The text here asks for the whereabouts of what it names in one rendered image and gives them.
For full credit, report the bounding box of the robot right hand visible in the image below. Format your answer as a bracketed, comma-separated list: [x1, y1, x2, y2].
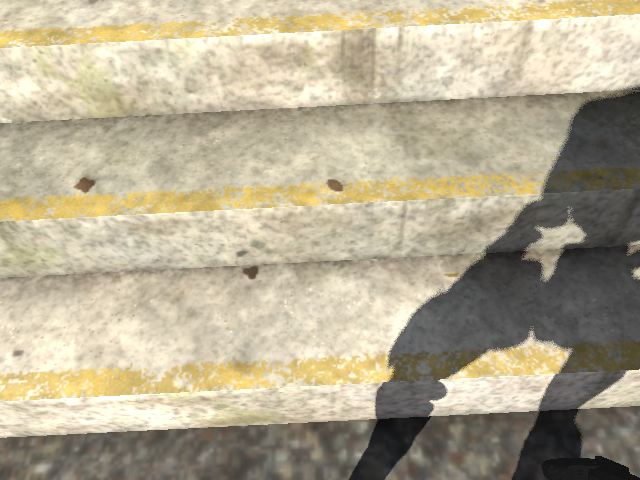
[542, 456, 640, 480]

